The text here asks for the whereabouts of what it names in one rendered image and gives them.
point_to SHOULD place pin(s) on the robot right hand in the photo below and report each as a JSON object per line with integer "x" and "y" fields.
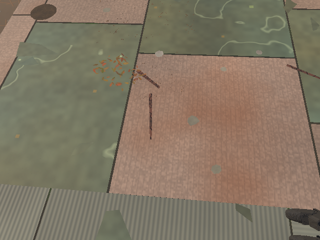
{"x": 305, "y": 217}

